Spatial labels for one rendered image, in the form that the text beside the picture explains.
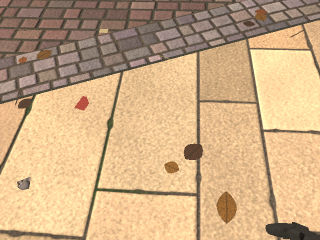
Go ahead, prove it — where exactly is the robot right hand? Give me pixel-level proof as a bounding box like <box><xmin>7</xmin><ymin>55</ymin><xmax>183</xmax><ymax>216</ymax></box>
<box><xmin>265</xmin><ymin>222</ymin><xmax>320</xmax><ymax>240</ymax></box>

